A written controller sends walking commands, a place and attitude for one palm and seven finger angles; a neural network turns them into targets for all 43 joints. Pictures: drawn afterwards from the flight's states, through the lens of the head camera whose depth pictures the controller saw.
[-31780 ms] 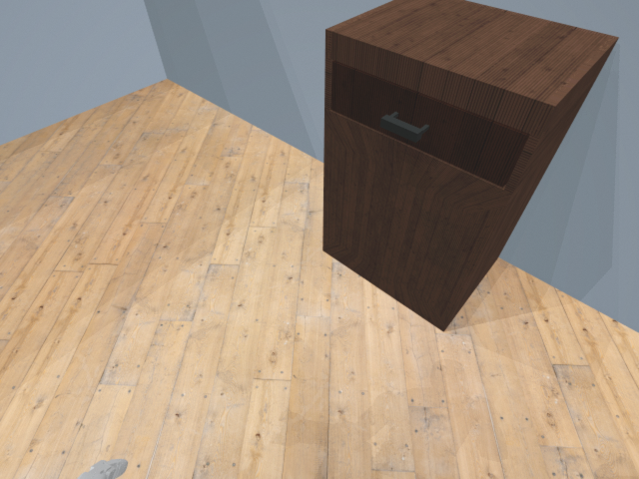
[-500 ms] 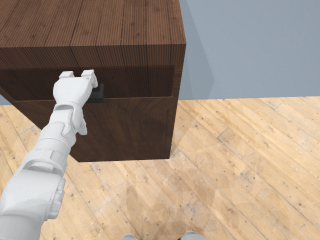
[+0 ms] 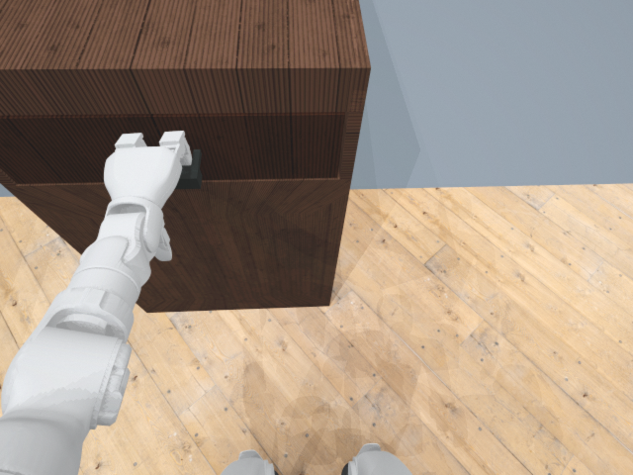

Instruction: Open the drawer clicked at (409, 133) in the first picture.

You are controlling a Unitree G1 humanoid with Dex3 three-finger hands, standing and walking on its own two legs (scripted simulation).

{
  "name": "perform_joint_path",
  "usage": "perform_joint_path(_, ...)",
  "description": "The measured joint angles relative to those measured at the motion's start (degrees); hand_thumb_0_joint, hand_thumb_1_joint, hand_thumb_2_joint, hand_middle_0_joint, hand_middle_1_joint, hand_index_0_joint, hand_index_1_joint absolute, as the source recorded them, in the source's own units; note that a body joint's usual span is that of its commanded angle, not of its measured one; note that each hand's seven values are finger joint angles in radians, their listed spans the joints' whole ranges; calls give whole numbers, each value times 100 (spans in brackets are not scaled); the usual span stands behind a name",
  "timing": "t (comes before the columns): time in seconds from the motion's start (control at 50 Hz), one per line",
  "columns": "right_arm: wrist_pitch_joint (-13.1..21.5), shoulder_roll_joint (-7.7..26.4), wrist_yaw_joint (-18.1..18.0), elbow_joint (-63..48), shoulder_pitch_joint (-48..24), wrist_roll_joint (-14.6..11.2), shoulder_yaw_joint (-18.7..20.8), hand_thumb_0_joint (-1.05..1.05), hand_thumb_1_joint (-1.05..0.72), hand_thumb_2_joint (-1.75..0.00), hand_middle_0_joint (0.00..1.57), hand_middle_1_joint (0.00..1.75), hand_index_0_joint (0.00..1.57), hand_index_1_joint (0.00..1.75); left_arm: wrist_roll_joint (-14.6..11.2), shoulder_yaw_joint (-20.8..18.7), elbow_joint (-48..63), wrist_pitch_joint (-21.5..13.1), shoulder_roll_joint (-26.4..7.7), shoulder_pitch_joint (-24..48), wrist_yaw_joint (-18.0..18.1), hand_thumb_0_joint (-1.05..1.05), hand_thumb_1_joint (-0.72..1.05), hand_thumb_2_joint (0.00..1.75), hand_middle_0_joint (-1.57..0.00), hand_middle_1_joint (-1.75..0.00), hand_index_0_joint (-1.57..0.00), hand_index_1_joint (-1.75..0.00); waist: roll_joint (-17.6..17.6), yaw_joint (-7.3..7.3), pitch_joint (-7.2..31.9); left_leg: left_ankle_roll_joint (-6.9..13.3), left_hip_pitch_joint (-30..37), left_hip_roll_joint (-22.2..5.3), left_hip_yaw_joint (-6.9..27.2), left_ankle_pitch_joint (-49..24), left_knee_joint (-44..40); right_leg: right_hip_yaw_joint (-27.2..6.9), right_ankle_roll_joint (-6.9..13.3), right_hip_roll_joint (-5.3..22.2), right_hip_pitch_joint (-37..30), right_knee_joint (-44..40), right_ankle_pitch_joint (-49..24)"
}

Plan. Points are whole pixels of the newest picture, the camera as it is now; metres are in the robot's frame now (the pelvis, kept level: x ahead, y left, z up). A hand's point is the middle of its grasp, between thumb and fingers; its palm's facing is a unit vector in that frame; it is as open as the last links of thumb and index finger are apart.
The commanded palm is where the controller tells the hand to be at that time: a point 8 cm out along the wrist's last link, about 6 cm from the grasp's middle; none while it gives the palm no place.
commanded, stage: lower the fingers behind the handle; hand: left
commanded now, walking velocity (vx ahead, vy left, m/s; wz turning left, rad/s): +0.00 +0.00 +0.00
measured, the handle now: (165, 166) +0.54 +0.20 +0.01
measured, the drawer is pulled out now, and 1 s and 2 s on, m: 0.00 0.00 0.04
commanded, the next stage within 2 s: close the thumb around the handle in 0.56 s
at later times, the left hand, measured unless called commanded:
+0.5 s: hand (160, 199) +0.48 +0.20 +0.01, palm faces -0.06 -0.02 -1.00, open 13.9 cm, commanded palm +0.46 +0.19 +0.04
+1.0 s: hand (161, 199) +0.48 +0.20 +0.01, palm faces -0.04 -0.02 -1.00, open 10.9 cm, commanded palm +0.46 +0.19 +0.04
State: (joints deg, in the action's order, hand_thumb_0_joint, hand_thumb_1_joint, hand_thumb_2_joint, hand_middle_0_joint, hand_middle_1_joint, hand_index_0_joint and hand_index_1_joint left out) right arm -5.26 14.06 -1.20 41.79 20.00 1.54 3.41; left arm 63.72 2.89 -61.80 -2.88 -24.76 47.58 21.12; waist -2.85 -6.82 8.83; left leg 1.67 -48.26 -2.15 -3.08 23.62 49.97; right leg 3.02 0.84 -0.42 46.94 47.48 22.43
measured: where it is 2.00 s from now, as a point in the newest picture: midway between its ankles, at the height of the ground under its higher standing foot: outside the picture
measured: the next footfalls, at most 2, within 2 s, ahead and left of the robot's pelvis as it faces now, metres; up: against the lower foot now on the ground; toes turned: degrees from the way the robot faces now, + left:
none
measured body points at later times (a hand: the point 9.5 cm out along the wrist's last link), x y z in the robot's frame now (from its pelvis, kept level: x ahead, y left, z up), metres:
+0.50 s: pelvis -0.02 +0.00 -0.01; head +0.10 +0.00 +0.42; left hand +0.48 +0.19 +0.06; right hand -0.03 -0.27 -0.14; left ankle -0.01 +0.10 -0.69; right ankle -0.01 -0.11 -0.69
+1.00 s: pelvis -0.01 +0.00 -0.01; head +0.11 +0.00 +0.43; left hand +0.48 +0.19 +0.06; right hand +0.01 -0.27 -0.14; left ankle -0.01 +0.10 -0.69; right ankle -0.01 -0.11 -0.69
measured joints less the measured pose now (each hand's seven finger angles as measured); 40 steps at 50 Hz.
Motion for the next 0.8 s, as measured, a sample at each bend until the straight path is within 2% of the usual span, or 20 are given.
perform_joint_path(0.18, 0, 18, -5, -31, 19, -10, -55, 0, -90, -90, 20, 30, 21, 30, 4, 67, -199, 98, -53, 265, 50, 0, -48, 30, -31, -124, -31, -124, -6, -52, 35, 1, -306, -7, 38, 24, 247, 35, 11, 4, 290, 240, 31)
perform_joint_path(0.38, 20, 3, -24, -119, 88, -27, -79, 0, -90, -90, 20, 30, 21, 30, -55, 28, -147, 141, -189, 328, -154, 0, -48, 30, -29, -123, -29, -123, -36, -111, 5, 8, -464, -39, 10, 11, 373, 4, 14, -22, 464, 359, -3)
perform_joint_path(0.7, 33, -16, 11, 11, 140, -8, -38, 0, -90, -90, 20, 30, 21, 30, -66, 27, 11, 96, -85, 121, -16, 0, -48, 30, -28, -123, -29, -121, -62, -32, 34, 25, -373, -30, -10, 47, 318, -24, -12, -21, 372, 288, 17)
perform_joint_path(0.8, 17, -14, 18, -14, 72, -13, -35, 0, -90, -90, 20, 30, 21, 30, -58, 60, 22, 125, -35, 102, 17, 0, -41, 33, -28, -123, -29, -121, -47, -17, 35, 27, -318, -19, -2, 49, 278, -18, -17, -14, 310, 244, 21)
